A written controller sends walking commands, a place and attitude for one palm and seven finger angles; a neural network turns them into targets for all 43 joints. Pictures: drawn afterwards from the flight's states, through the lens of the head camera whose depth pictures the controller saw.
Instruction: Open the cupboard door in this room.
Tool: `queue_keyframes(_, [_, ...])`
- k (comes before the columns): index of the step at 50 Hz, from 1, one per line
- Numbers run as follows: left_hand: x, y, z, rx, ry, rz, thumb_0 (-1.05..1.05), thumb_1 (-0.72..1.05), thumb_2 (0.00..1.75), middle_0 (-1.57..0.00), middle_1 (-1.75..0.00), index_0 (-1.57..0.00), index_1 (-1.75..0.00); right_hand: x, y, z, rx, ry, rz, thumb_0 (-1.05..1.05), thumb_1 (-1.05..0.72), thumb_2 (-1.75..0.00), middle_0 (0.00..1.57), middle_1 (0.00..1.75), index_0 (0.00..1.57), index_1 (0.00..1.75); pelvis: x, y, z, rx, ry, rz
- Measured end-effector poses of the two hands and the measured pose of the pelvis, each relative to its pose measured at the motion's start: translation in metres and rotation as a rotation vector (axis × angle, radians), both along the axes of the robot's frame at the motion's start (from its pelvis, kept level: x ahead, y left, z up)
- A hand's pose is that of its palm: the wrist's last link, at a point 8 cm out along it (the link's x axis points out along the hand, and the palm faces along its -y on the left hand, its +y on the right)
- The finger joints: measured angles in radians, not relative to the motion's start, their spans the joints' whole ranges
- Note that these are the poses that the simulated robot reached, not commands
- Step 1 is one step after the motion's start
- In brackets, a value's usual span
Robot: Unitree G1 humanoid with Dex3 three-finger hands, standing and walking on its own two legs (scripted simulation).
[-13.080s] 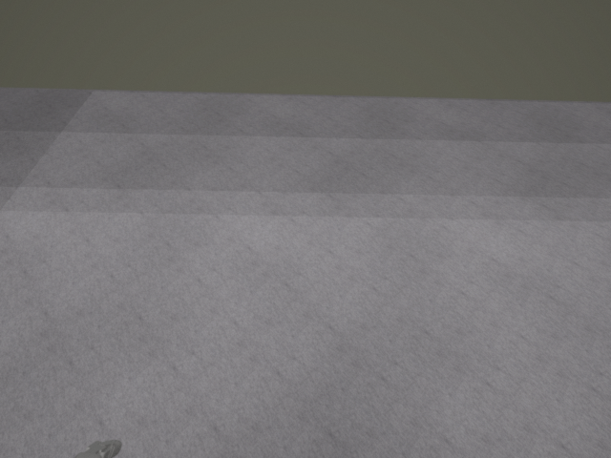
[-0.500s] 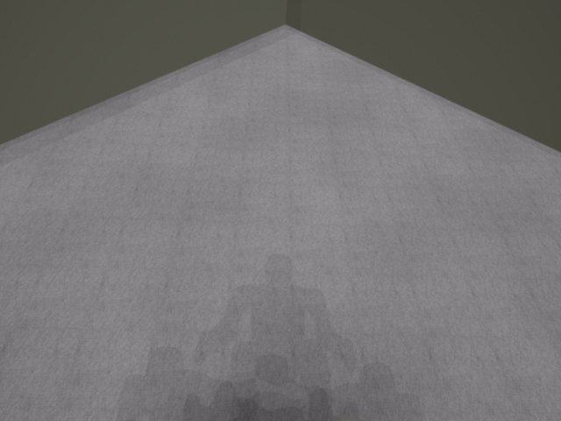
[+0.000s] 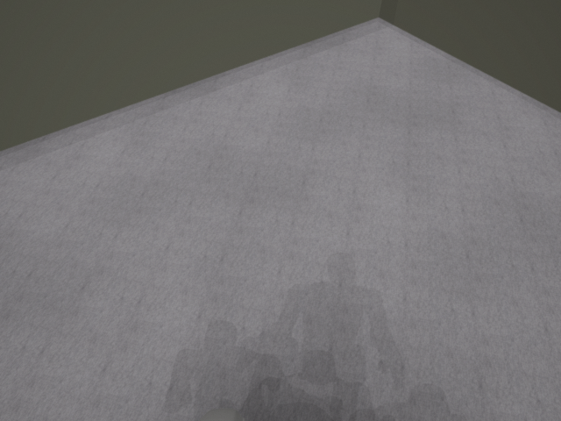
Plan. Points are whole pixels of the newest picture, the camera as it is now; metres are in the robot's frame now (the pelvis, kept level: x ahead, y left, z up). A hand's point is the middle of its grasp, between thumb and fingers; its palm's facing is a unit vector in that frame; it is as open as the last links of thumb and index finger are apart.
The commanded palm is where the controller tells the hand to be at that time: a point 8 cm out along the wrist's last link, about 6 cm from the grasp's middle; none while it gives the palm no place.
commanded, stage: turn or walk to find it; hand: left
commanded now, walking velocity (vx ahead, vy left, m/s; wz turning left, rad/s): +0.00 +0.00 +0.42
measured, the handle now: out of the picture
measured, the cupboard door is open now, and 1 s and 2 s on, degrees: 0 0 0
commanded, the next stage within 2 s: none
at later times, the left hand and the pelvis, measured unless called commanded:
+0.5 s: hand out of the picture +0.06 +0.24 -0.16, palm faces +0.20 -0.94 -0.26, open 7.4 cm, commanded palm none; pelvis -0.01 +0.02 +0.00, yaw +12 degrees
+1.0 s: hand out of the picture -0.10 +0.21 -0.18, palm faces +0.46 -0.86 -0.24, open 7.4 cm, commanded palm none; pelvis -0.03 +0.02 -0.01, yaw +26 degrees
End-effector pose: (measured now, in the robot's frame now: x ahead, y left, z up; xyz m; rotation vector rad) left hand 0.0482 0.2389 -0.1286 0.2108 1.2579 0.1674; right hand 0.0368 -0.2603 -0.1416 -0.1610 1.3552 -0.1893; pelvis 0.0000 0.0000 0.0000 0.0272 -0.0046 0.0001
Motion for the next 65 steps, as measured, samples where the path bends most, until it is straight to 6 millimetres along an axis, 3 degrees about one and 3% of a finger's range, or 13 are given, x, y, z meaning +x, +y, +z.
queue_keyframes(6, [-0.044, 0.043, -0.028, -0.018, 0.075, 0.109, 0.01, 0.91, 0.90, -0.21, -0.30, -0.21, -0.30, 0.050, 0.032, 0.005, -0.048, -0.107, 0.118, 0.01, -0.91, -0.90, 0.20, 0.29, 0.20, 0.30, -0.003, 0.027, -0.015, -0.024, 0.003, 0.056])
queue_keyframes(10, [-0.056, 0.061, -0.027, -0.011, 0.114, 0.148, 0.01, 0.91, 0.90, -0.20, -0.30, -0.20, -0.30, 0.067, 0.053, 0.018, -0.056, -0.162, 0.164, 0.01, -0.91, -0.90, 0.20, 0.29, 0.20, 0.30, -0.004, 0.037, -0.008, -0.037, -0.002, 0.078])
queue_keyframes(19, [-0.031, 0.067, -0.006, -0.003, -0.016, 0.174, 0.01, 0.91, 0.90, -0.20, -0.30, -0.20, -0.30, 0.073, 0.071, 0.022, -0.017, -0.164, 0.217, 0.01, -0.90, -0.90, 0.21, 0.29, 0.21, 0.30, -0.008, 0.039, 0.003, -0.043, -0.003, 0.147])
queue_keyframes(24, [-0.013, 0.052, 0.003, 0.013, -0.088, 0.175, 0.01, 0.91, 0.90, -0.20, -0.30, -0.20, -0.30, 0.064, 0.059, 0.009, 0.011, -0.130, 0.222, 0.01, -0.90, -0.90, 0.21, 0.29, 0.21, 0.30, -0.010, 0.026, 0.000, -0.031, -0.001, 0.192])
queue_keyframes(28, [-0.010, 0.034, 0.007, 0.043, -0.140, 0.185, 0.01, 0.91, 0.90, -0.20, -0.30, -0.20, -0.30, 0.059, 0.041, -0.009, 0.037, -0.097, 0.225, 0.01, -0.90, -0.90, 0.21, 0.29, 0.21, 0.30, -0.010, 0.008, -0.008, -0.014, 0.005, 0.226])
queue_keyframes(35, [-0.050, 0.007, 0.017, 0.048, -0.102, 0.266, 0.01, 0.91, 0.90, -0.20, -0.30, -0.20, -0.30, 0.059, 0.020, -0.010, 0.041, -0.035, 0.274, 0.01, -0.91, -0.90, 0.20, 0.29, 0.20, 0.30, -0.013, -0.006, 0.000, 0.004, -0.009, 0.304])
queue_keyframes(41, [-0.092, -0.002, 0.011, 0.026, -0.034, 0.351, 0.01, 0.91, 0.90, -0.20, -0.30, -0.21, -0.30, 0.065, 0.022, -0.005, 0.023, 0.006, 0.343, 0.01, -0.91, -0.90, 0.20, 0.29, 0.20, 0.30, -0.016, -0.006, 0.002, 0.009, -0.004, 0.367])
queue_keyframes(45, [-0.125, 0.000, 0.002, 0.003, 0.011, 0.413, 0.01, 0.91, 0.90, -0.21, -0.30, -0.21, -0.30, 0.079, 0.039, -0.001, 0.006, 0.000, 0.409, 0.01, -0.91, -0.90, 0.20, 0.29, 0.20, 0.30, -0.021, 0.002, 0.001, 0.006, -0.001, 0.402])
queue_keyframes(53, [-0.194, 0.024, -0.029, -0.034, 0.114, 0.534, 0.01, 0.91, 0.90, -0.20, -0.30, -0.20, -0.30, 0.116, 0.100, 0.011, -0.012, -0.155, 0.543, 0.01, -0.91, -0.90, 0.20, 0.29, 0.20, 0.30, -0.039, 0.027, -0.012, -0.018, -0.009, 0.459])
queue_keyframes(59, [-0.195, 0.038, -0.015, -0.024, 0.069, 0.568, 0.01, 0.91, 0.90, -0.20, -0.30, -0.20, -0.30, 0.118, 0.124, 0.023, 0.004, -0.185, 0.590, 0.01, -0.91, -0.90, 0.20, 0.29, 0.20, 0.30, -0.044, 0.033, 0.000, -0.034, -0.016, 0.498])
queue_keyframes(65, [-0.173, 0.042, -0.003, 0.010, -0.016, 0.572, 0.01, 0.91, 0.90, -0.20, -0.30, -0.20, -0.30, 0.113, 0.123, 0.017, 0.038, -0.167, 0.604, 0.01, -0.90, -0.90, 0.21, 0.29, 0.21, 0.30, -0.044, 0.026, 0.002, -0.027, -0.011, 0.540])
